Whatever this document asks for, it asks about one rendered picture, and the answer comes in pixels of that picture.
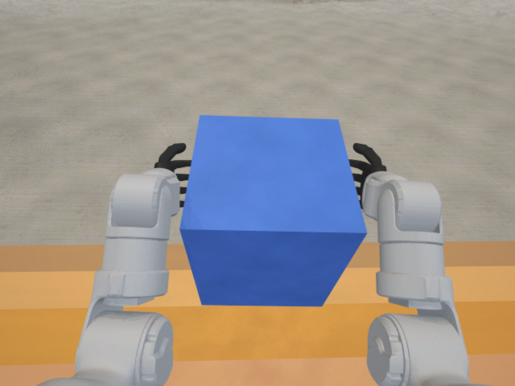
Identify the right robot hand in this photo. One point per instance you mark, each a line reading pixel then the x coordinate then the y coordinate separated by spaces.
pixel 367 169

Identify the robot right forearm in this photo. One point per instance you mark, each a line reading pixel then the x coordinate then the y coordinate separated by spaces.
pixel 410 233

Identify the carton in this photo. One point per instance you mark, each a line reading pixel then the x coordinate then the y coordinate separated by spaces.
pixel 271 216

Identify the robot right upper arm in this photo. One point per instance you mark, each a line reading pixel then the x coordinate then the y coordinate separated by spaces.
pixel 416 350

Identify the left robot hand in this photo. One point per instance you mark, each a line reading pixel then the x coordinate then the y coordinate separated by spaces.
pixel 166 163

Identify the robot left upper arm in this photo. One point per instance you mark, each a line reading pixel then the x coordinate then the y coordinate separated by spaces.
pixel 123 348

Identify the robot left forearm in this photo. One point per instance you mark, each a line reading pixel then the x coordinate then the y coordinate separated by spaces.
pixel 134 261

